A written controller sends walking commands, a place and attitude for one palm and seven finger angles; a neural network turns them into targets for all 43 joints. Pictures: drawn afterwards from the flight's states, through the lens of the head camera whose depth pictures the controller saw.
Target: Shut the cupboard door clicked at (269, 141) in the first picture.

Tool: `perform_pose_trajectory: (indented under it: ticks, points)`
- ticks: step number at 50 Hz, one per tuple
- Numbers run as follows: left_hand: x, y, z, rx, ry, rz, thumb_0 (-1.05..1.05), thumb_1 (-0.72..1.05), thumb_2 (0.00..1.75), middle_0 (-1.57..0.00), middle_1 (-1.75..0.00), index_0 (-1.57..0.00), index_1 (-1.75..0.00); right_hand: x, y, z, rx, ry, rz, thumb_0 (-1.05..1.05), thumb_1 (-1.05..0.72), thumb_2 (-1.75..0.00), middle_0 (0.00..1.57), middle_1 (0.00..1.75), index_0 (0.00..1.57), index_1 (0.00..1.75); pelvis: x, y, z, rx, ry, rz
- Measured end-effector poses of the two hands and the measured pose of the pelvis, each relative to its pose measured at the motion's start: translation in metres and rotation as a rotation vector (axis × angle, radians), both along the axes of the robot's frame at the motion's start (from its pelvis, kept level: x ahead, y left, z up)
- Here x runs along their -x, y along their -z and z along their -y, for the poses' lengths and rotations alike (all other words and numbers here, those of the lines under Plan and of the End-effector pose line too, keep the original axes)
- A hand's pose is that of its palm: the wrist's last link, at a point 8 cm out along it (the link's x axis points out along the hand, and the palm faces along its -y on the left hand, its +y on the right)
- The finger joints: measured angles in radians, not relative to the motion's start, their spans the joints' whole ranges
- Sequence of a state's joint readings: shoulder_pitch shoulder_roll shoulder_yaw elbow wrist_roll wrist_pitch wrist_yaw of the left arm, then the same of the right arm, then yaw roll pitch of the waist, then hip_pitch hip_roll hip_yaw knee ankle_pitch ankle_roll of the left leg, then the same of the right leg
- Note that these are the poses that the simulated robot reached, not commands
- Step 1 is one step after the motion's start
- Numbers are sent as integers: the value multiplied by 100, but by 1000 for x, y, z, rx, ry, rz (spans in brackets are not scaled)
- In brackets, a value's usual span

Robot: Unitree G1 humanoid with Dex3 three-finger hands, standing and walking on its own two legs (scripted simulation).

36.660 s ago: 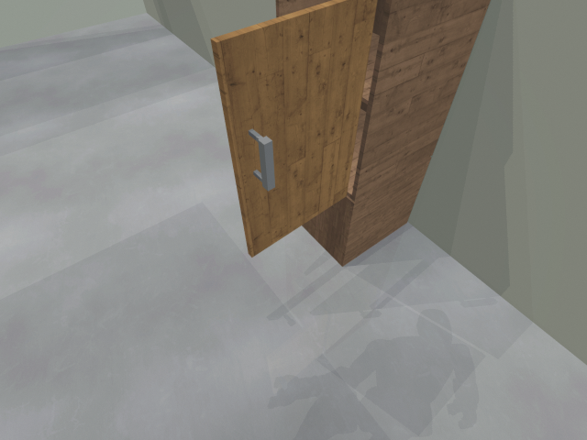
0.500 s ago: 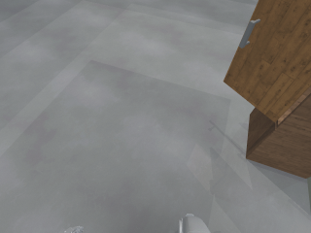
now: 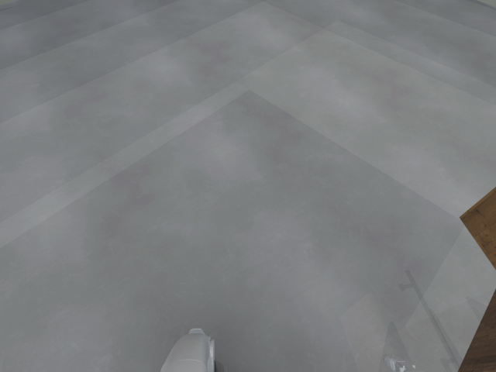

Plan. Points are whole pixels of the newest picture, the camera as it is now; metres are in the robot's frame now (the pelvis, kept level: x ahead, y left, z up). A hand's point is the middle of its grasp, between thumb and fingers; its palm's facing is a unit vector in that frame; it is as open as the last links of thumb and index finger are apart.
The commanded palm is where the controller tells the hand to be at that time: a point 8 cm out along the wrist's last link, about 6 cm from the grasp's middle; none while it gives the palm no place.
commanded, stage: walk to a spot facing it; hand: left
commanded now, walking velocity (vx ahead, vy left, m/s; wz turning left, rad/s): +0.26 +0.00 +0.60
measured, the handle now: out of the picture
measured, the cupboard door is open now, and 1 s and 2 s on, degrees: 55 55 55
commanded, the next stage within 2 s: turn to face it in 0.12 s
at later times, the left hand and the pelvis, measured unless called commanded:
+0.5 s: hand (148, 307) +0.24 +0.22 -0.17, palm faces +0.12 -0.97 -0.22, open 7.3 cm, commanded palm none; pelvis +0.19 +0.02 -0.01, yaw +4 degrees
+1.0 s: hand (152, 242) +0.38 +0.24 -0.17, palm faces -0.15 -0.97 -0.21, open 7.3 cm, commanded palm none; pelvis +0.25 +0.05 +0.00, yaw -12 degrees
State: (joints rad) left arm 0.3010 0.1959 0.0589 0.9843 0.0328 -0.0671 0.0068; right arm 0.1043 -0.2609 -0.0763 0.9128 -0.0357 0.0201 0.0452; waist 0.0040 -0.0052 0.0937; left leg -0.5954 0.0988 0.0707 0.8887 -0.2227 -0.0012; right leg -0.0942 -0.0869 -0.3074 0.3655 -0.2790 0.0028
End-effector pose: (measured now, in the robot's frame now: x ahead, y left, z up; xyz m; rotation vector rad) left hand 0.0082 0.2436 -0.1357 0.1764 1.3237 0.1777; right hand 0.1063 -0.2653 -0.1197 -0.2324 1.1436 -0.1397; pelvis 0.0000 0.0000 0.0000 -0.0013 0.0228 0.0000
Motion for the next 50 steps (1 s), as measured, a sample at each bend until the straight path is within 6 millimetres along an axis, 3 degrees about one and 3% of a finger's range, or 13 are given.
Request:
perform_pose_trajectory:
  ticks: [4, 7, 10, 17, 21, 25, 28, 33, 39, 43, 50]
  points:
    - [21, 8, -10, 11, -98, -103, 0, 92, 90, -20, -30, -20, -30, -89, -2, -27, 3, -139, 66, 1, -91, -90, 19, 30, 19, 30, -34, 7, -10, 3, -53, 6]
    - [26, 20, -22, 22, -151, -172, 0, 91, 90, -20, -30, -20, -30, -146, 3, -53, 8, -215, 145, 1, -91, -90, 19, 30, 19, 30, -65, 23, -26, 8, -73, 11]
    - [4, 28, -39, 13, -179, -185, 0, 91, 90, -20, -30, -20, -30, -173, 8, -71, 12, -247, 174, 0, -91, -90, 19, 30, 20, 30, -84, 29, -35, 4, -108, 23]
    - [-116, 8, -57, -28, -173, 51, 0, 91, 90, -20, -29, -20, -30, -166, 13, -86, -13, -228, 16, 0, -90, -90, 20, 30, 20, 30, -130, 10, -37, -5, -153, 27]
    - [-175, 0, -45, -21, -127, 116, 0, 91, 90, -20, -29, -20, -30, -159, 18, -78, -28, -146, -44, 0, -93, -90, 20, 30, 20, 30, -159, 6, -32, -13, -132, 36]
    - [-220, 5, -23, -2, -65, 127, 0, 91, 90, -20, -29, -20, -30, -157, 33, -59, -44, -63, -95, 0, -93, -90, 20, 30, 20, 30, -189, 14, -21, -26, -78, 48]
    - [-241, 14, -8, 7, -21, 108, 0, 91, 90, -20, -29, -20, -30, -160, 48, -43, -46, 2, -125, 0, -92, -90, 20, 30, 20, 30, -205, 24, -15, -19, -35, 39]
    - [-260, 9, -1, 13, 3, 57, 0, 92, 90, -20, -30, -21, -30, -167, 35, -32, -20, 56, -147, 1, -91, -90, 20, 30, 20, 30, -218, 12, -15, -6, 0, 17]
    - [-288, 8, -17, 14, 48, 44, 0, 92, 90, -21, -30, -21, -30, -181, 18, -36, 5, 103, -109, 1, -91, -90, 19, 30, 20, 30, -234, 6, -23, -11, 62, -7]
    - [-313, 17, -37, 20, 91, 49, 0, 91, 90, -21, -30, -21, -30, -187, 14, -47, 30, 144, -48, 1, -90, -90, 20, 30, 20, 30, -243, 12, -39, 9, 117, -11]
    - [-375, 6, -50, 20, 204, 96, 0, 91, 90, -20, -29, -20, -30, -169, 2, -61, 40, 207, -62, 0, -90, -90, 20, 30, 20, 30, -255, 4, -49, 28, 208, 4]
